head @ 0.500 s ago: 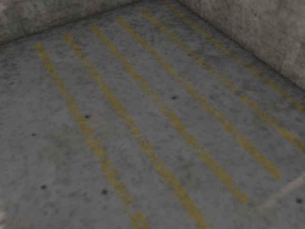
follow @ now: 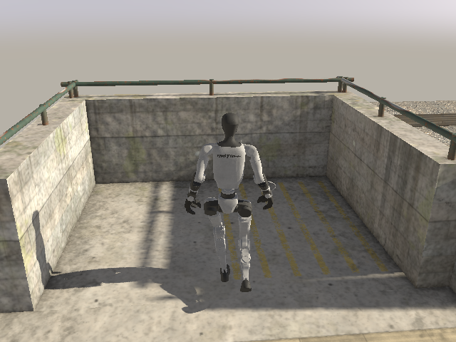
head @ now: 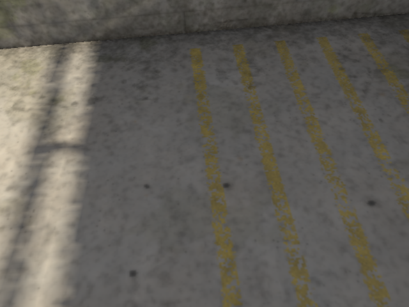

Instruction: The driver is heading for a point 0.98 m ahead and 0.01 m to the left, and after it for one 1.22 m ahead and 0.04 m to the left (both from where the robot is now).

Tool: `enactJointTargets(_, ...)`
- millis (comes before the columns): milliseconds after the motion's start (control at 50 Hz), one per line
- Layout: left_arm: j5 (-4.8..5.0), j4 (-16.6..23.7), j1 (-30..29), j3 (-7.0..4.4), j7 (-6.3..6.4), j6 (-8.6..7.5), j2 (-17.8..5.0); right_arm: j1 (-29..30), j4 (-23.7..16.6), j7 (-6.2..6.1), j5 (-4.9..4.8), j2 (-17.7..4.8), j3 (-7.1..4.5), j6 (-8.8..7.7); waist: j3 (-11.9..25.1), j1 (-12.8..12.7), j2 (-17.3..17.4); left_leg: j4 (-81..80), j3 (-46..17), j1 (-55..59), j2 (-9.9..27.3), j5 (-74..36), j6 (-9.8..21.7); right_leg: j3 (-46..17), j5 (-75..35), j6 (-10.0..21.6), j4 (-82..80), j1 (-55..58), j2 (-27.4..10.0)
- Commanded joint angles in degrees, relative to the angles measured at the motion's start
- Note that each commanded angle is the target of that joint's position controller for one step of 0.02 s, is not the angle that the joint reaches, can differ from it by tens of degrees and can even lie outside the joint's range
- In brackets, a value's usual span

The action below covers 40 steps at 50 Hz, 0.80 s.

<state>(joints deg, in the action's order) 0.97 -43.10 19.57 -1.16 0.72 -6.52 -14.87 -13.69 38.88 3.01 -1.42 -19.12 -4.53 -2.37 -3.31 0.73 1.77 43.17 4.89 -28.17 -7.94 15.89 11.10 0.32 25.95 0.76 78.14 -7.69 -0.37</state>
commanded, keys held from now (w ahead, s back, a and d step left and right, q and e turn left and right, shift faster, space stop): w+q+shift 0.18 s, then w+shift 0.42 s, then w+e+shift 0.40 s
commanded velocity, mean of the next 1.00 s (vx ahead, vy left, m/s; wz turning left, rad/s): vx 0.99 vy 0.00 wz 0.18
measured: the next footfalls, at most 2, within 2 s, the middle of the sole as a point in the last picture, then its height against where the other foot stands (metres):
right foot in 0.36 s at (260, 282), level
left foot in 0.82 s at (141, 199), level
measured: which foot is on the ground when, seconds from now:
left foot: down 0.00-0.34, up 0.36-0.80, down 0.82-1.00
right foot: up 0.00-0.34, down 0.36-0.84, up 0.86-1.00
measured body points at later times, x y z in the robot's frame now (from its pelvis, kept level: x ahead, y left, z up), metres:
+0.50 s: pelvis +0.44 -0.04 +0.03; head +0.45 -0.03 +0.48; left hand +0.43 +0.25 -0.07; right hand +0.64 -0.25 -0.07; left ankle +0.29 +0.03 -0.58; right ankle +0.51 -0.14 -0.70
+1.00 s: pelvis +0.84 +0.14 +0.04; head +0.86 +0.14 +0.48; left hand +0.90 +0.43 -0.07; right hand +0.98 -0.13 -0.07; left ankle +0.83 +0.27 -0.70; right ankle +0.83 +0.00 -0.59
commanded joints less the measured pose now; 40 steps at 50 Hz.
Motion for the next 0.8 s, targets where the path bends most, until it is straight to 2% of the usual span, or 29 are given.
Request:
enactJointTargets(20, 0.85, 11.79, -8.16, -0.8, -0.4, -4.93, -6.83, -9.16, -2.3, -0.26, 1.01, -5.65, -1.56, -2.38, 3.5, 0.04, -9.77, -31.81, -49.91, 29.52, 19.19, 20.0, 10.92, -10.14, -6.35, 2.63, 3.83, -38.04, -1.71)
enactJointTargets(60, -0.72, 10.42, -4.86, -1.36, -0.23, -2.98, -7.59, -2.96, -4.06, -1.05, 1.5, -5.0, -1.23, -2.82, -0.39, -4.52, -6.48, -32.78, -41.86, 16.53, 13.91, 12.53, 10.58, -10.88, -8.39, -0.33, -2.74, -31.73, -3.94)
enactJointTargets(80, -1.11, 10.27, -4.87, -1.66, 0.0, -2.13, -8.26, -2.19, -3.9, -1.51, 0.93, -4.32, -0.99, -2.73, -1.64, -5.14, -5.35, -33.37, -37.89, 12.46, 12.09, 9.53, 9.92, -9.95, -8.75, -1.6, -6.85, -30.18, -4.84)
enactJointTargets(100, -1.72, 10.77, -6.49, -1.61, 0.2, -1.57, -8.16, -2.35, -3.6, -2.06, 0.4, -3.8, -0.71, -2.7, -2.86, -4.86, -4.87, -33.73, -34.12, 8.16, 10.62, 6.62, 9.11, -8.52, -9.65, -2.71, -11.72, -28.38, -5.35)
enactJointTargets(140, -3.19, 14.31, -15.31, -0.84, 0.29, -1.47, -6.06, -3.61, -2.77, -3.35, -0.42, -3.82, -0.52, -2.62, -5.44, -1.6, -3.15, -33.82, -27.56, 0.45, 6.77, -1.62, 7.5, -4.69, -19.0, -4.71, -23.86, -24.06, -3.7)
enactJointTargets(180, -2.69, 16.25, -21.43, -0.06, -0.18, -1.65, -2.73, -5.09, -1.38, -4.1, -0.88, -4.65, -0.88, -1.95, -4.17, 1.6, -0.11, -31.68, -23.74, -3.3, 3.69, -3.67, 4.14, -2.48, -29.34, -5.4, -37.14, -15.7, -0.7)
enactJointTargets(200, -1.85, 16.79, -23.09, -0.12, -0.42, -1.77, -2.44, -7.16, -0.43, -4.13, -1.03, -5.13, -1.06, -1.79, -2.44, 3.4, 0.64, -31.66, -23.88, -2.33, 4.46, -2.56, 3.21, -1.49, -33.33, -5.78, -40.99, -12.33, 0.57)
enactJointTargets(240, -0.19, 17.08, -24.47, -1.08, -0.65, -1.98, -4.26, -9.92, 1.27, -4.18, -1.38, -4.35, -0.94, -1.77, -0.58, 5.27, 2.88, -29.15, -26.15, 5.51, 6.9, -1.09, 2.18, -3.49, -36.75, -5.98, -46.59, -11.73, 0.39)
enactJointTargets(280, 0.42, 17.11, -25.38, -1.87, -0.95, -2.33, -5.95, -11.73, 2.9, -4.46, -1.26, -3.04, -0.76, -1.42, -0.43, 5.61, 4.42, -25.23, -27.95, 16.57, 9.76, -6.14, 1.29, -4.61, -34.91, -4.75, -50.51, -15.16, -0.64)
enactJointTargets(300, 0.56, 16.74, -23.68, -2.63, -1.08, -2.55, -7.31, -11.84, 3.39, -4.49, -0.83, -3.46, -0.97, -1.04, 0.6, 4.28, 5.12, -22.18, -28.37, 21.41, 11.27, -14.93, 0.74, -4.06, -31.52, -3.52, -50.89, -14.84, -0.37)
enactJointTargets(320, 0.77, 15.43, -17.51, -3.98, -0.99, -2.74, -9.4, -10.96, 3.38, -4.19, 0.01, -4.44, -1.21, -0.69, 4.49, 0.57, 5.8, -15.79, -27.74, 25.08, 11.85, -28.95, -0.3, -2.82, -27.33, -1.54, -50.25, -9.74, 0.69)
enactJointTargets(340, 1.21, 13.81, -7.69, -5.15, -0.59, -2.45, -11.3, -8.42, 2.63, -3.4, 1.59, -5.46, -1.13, -0.45, 10.99, -5.73, 6.64, -5.02, -25.45, 24.17, 11.09, -39.85, -2.09, -1.54, -23.97, 0.83, -48.1, 0.95, 0.15)
enactJointTargets(360, 0.8, 11.33, 7.63, -5.39, 0.07, -1.79, -13.09, -5.09, 0.43, -2.88, 3.26, -2.17, 0.26, -0.7, 20.94, -12.65, 4.08, 14.68, -23.45, 12.07, 9.66, -33.64, -3.31, -9.74, -14.27, 3.69, -41.85, 21.53, -7.06)
enactJointTargets(380, -1.03, 7.23, 10.72, -6.38, -1.42, -1.67, -18.53, -18.91, -0.01, -2.33, -0.58, 6.3, 2.59, -1.83, 29.44, -3.98, -29.14, 36.47, -17.97, -9.02, -0.19, 10.88, -7.16, -47.01, 11.76, 14.78, -56.09, 38.97, -21.28)
enactJointTargets(400, -0.9, 7.96, 10.27, -5.26, -2.0, -1.78, -11.69, -15.95, 1.4, -2.93, -2.78, 1.23, 2.77, -1.91, 23.79, -7.02, -24.59, 40.96, -17.01, -17.43, 4.63, 9.67, -6.47, -56.12, 25.91, 13.6, -62.4, 36.73, -21.85)
enactJointTargets(420, -0.81, 7.57, 7.14, -4.5, -1.47, -1.16, -7.75, -5.96, -0.2, -2.88, -2.09, -2.85, 1.97, -2.12, 13.34, -8.87, -14.39, 40.45, -14.81, -20.21, 6.89, 5.94, -5.89, -45.39, 18.4, 11.55, -62.67, 28.85, -19.34)
enactJointTargets(440, -1.54, 6.77, 5.8, -4.39, -1.51, -0.58, -8.09, 0.83, -1.84, -2.82, -0.72, -2.61, 2.23, -2.64, 7.93, -8.63, -3.47, 37.98, -13.42, -18.51, 8.33, 3.74, -5.7, -36.86, 6.53, 10.39, -62.49, 20.55, -16.44)
enactJointTargets(460, -1.99, 5.83, 5.02, -4.22, -1.88, -0.52, -7.85, 5.08, -3.36, -2.61, 0.32, -1.35, 2.32, -3.3, 3.53, -7.38, -0.79, 34.26, -13.03, -18.13, 9.4, 2.78, -5.56, -31.29, -0.54, 10.65, -63.1, 14.4, -14.0)
enactJointTargets(480, -2.46, 5.03, 3.64, -3.42, -2.06, -0.8, -5.91, 4.8, -3.75, -2.21, 0.04, -0.27, 2.32, -3.33, 2.56, -4.5, -3.29, 31.12, -13.55, -15.51, 11.32, 1.47, -5.32, -27.25, -3.65, 10.48, -64.24, 10.12, -12.34)
enactJointTargets(520, -1.22, 3.74, 2.59, -2.28, -2.8, -0.99, -2.72, 3.02, -3.06, -1.9, -0.69, 1.07, 2.62, -2.59, 1.39, -1.78, -5.95, 26.57, -12.39, -13.74, 12.89, 1.14, -5.51, -23.02, -6.98, 10.76, -66.63, 6.06, -10.73)
enactJointTargets(560, -0.11, 2.6, 2.8, -2.45, -2.7, -1.16, -4.31, 4.75, -3.75, -1.53, 0.08, 2.18, 3.3, -2.4, -1.84, -0.6, -4.92, 21.98, -11.35, -17.05, 14.58, -0.91, -6.49, -21.04, -10.03, 11.96, -69.0, 2.75, -11.62)
enactJointTargets(580, -0.16, 2.23, 3.13, -2.8, -2.38, -1.25, -5.93, 6.8, -4.51, -1.39, 0.54, 2.24, 3.6, -2.64, -3.28, -0.71, -4.22, 18.85, -10.88, -19.25, 15.14, -4.26, -7.19, -19.87, -12.18, 12.39, -70.35, 2.25, -12.03)
enactJointTargets(600, -0.29, 1.86, 3.49, -2.99, -2.07, -1.33, -6.87, 9.1, -5.24, -1.22, 0.88, 1.99, 3.79, -2.94, -4.24, -1.12, -3.79, 14.76, -10.13, -19.54, 15.4, -8.48, -7.83, -17.58, -14.7, 12.2, -71.69, 1.3, -11.69)
enactJointTargets(640, 0.34, 0.74, 5.94, -2.79, -1.48, -1.39, -6.72, 16.11, -7.62, -0.64, 1.63, 2.14, 4.2, -3.89, -5.9, -3.25, -3.27, 3.94, -7.81, -13.19, 14.18, -17.87, -9.01, -13.01, -20.01, 11.07, -74.26, -3.42, -9.23)
enactJointTargets(700, 1.29, -1.24, 9.89, -2.89, -0.58, -0.76, -8.37, 22.1, -9.36, 0.39, 0.96, 1.45, 3.87, -5.15, -6.6, -4.8, -3.54, -7.92, -6.52, -1.3, 10.4, -26.74, -10.11, -10.66, -22.13, 10.51, -77.21, -5.0, -9.49)
enactJointTargets(740, 1.39, -2.58, 11.74, -2.83, -0.26, 0.31, -8.82, 23.25, -9.79, 0.48, 0.47, -0.38, 2.86, -5.62, -5.59, -4.29, -4.82, -12.62, -6.68, 1.36, 8.66, -24.97, -10.06, -10.91, -28.59, 9.44, -74.13, 1.5, -10.93)
enactJointTargets(760, 1.08, -3.18, 12.21, -2.82, -0.14, 0.81, -9.27, 21.62, -9.68, 0.26, 0.32, -1.94, 2.04, -5.74, -3.43, -2.82, -6.44, -13.37, -6.51, 4.04, 7.59, -22.04, -9.5, -10.82, -38.73, 8.47, -69.88, 5.06, -11.39)
enactJointTargets(780, 0.45, -3.7, 12.4, -3.06, -0.1, 1.4, -10.56, 17.45, -9.02, -0.25, 0.16, -3.83, 1.02, -5.65, 0.53, -0.23, -9.08, -12.55, -5.75, 9.17, 6.06, -17.66, -8.67, -10.72, -50.81, 7.51, -63.19, 7.6, -11.53)
enactJointTargets(800, -0.53, -4.02, 11.56, -3.18, -0.16, 2.11, -11.96, 9.49, -7.76, -0.98, -0.36, -6.07, -0.3, -5.29, 6.03, 5.15, -11.15, -11.96, -4.55, 19.04, 5.12, -12.98, -7.51, -9.29, -59.6, 6.03, -51.88, 6.28, -10.25)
